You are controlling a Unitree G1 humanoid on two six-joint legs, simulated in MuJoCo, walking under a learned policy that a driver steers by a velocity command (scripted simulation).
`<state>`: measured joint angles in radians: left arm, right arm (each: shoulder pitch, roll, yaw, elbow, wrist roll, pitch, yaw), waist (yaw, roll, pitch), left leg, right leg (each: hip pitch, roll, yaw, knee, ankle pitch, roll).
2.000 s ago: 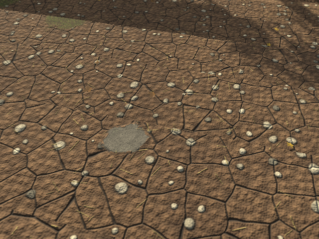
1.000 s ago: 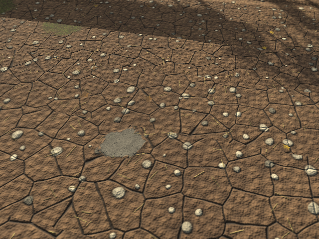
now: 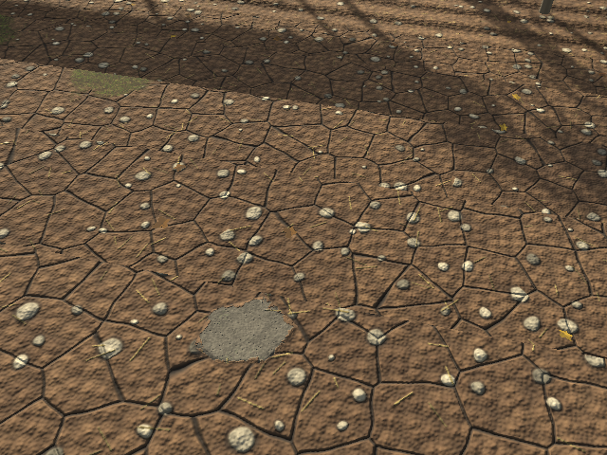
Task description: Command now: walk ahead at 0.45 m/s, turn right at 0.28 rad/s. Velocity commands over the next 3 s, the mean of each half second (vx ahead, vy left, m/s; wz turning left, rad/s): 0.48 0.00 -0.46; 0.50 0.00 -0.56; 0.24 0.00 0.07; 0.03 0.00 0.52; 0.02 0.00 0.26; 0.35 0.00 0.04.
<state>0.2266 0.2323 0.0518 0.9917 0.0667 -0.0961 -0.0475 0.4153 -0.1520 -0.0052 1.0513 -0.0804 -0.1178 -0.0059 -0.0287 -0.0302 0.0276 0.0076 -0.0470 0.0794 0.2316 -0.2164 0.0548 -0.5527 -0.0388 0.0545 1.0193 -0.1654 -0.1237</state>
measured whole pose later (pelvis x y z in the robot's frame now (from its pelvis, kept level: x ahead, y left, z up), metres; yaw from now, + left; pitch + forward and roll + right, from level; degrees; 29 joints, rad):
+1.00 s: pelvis +0.56 -0.08 -0.21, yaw -33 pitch +1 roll +2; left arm 0.03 0.22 -0.02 0.77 0.05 -0.04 -0.10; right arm 0.53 -0.19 0.01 1.03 -0.09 -0.12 0.02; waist -0.09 -0.02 0.00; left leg 0.14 0.02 0.30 0.25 -0.39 -0.02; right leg -0.66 -0.06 0.01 0.69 0.03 -0.08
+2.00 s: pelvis +0.78 -0.21 -0.19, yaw -9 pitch +3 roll -1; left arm 0.17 0.29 0.03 0.73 0.05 -0.03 0.02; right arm 0.31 -0.29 -0.05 0.61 -0.03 -0.10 0.06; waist -0.04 0.01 0.03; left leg -0.31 -0.11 -0.21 0.39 -0.11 0.06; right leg -0.33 0.00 0.04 0.67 -0.40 0.09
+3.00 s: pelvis +0.89 -0.23 -0.22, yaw -3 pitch +0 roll +0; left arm 0.19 0.24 0.02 0.64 0.10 -0.16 -0.08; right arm 0.49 -0.26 -0.01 0.76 -0.10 -0.08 0.04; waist -0.06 0.00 0.03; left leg -0.17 0.01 0.01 0.87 -0.54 0.08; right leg -0.40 0.02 -0.06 0.86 -0.33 -0.06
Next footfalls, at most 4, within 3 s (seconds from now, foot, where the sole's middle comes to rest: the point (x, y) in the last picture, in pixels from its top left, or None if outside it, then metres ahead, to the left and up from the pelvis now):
0.24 right None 0.19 -0.12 -0.78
0.60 left None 0.51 0.08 -0.97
1.08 right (419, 421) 0.68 -0.30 -0.97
1.52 left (352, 351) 0.89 -0.15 -0.97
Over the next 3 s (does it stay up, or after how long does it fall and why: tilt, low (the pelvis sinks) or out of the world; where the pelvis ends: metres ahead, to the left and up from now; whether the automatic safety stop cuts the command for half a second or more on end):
stays up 0.89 -0.23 -0.22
